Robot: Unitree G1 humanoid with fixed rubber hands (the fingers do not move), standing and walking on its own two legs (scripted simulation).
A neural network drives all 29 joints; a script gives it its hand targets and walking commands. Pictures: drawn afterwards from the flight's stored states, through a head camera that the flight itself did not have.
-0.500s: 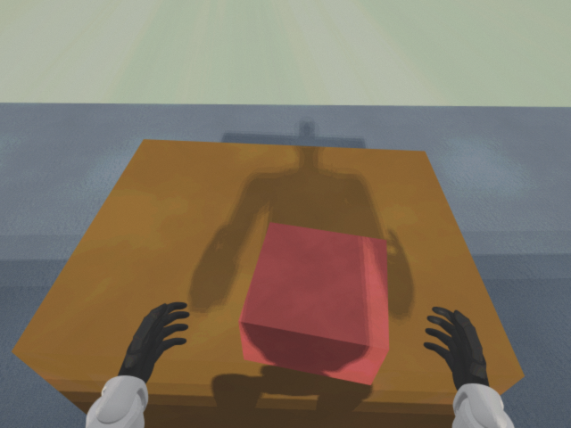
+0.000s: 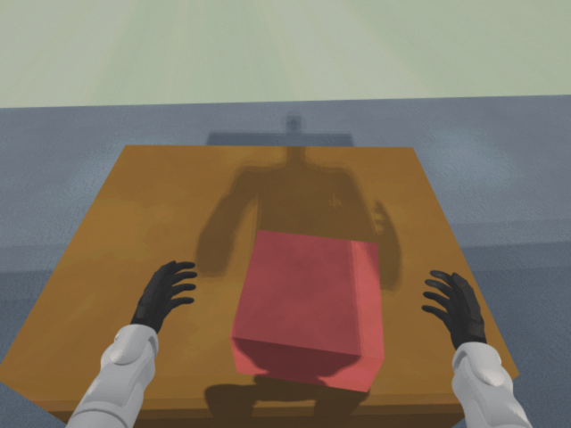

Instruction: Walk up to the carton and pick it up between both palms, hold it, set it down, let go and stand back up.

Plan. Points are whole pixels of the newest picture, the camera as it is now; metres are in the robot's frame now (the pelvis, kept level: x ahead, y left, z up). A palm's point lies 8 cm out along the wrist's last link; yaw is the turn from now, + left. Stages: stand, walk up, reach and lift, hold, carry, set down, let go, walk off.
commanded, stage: reach and lift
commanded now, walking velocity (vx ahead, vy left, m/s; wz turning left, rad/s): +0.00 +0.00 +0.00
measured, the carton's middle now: (309, 306) +0.37 -0.09 -0.10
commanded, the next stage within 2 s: none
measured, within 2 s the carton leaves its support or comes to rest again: neither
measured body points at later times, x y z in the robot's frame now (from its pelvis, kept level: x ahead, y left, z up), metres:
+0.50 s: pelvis -0.02 +0.01 +0.00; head +0.00 +0.00 +0.45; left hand +0.40 +0.12 +0.05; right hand +0.29 -0.30 +0.04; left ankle -0.03 +0.12 -0.75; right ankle -0.02 -0.12 -0.75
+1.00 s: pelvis -0.04 +0.00 -0.02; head +0.03 +0.00 +0.42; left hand +0.42 +0.11 +0.03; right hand +0.33 -0.30 +0.04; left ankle -0.03 +0.12 -0.75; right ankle -0.02 -0.11 -0.75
